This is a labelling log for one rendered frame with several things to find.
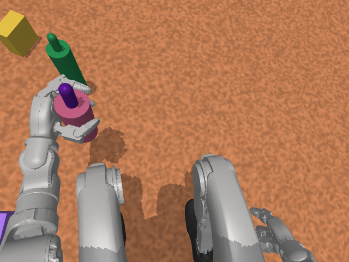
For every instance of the left robot arm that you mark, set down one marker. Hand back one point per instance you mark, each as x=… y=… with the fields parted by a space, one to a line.
x=31 y=231

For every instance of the left robot hand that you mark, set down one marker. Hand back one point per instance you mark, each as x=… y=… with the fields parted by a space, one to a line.
x=44 y=120

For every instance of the right robot hand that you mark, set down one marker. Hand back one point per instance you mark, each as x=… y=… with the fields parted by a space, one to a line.
x=274 y=234

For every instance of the right robot foot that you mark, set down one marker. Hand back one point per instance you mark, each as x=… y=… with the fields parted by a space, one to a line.
x=191 y=226

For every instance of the right robot arm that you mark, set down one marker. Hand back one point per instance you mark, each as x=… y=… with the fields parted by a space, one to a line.
x=294 y=251

